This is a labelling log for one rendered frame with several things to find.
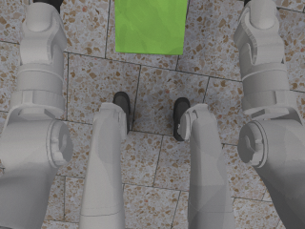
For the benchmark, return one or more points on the robot left forearm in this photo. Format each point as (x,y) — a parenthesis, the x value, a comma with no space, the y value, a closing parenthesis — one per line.
(40,67)

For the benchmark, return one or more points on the robot right forearm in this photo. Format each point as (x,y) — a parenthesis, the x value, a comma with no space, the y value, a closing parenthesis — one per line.
(262,64)

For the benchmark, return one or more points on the right robot foot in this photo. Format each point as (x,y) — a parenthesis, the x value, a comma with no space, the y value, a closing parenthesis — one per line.
(181,105)

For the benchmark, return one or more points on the robot left upper arm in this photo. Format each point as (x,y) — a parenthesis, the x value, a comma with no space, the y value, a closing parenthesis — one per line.
(32,152)

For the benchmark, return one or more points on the left robot shin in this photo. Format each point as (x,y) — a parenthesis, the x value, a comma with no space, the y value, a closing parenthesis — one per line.
(106,105)

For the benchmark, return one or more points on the robot left hand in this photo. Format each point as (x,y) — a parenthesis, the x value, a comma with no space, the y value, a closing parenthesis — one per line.
(56,3)

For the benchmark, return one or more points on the carton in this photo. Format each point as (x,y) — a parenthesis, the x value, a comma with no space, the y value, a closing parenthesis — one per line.
(150,26)

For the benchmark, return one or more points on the robot right upper arm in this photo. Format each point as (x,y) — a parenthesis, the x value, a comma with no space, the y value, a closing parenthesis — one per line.
(276,150)

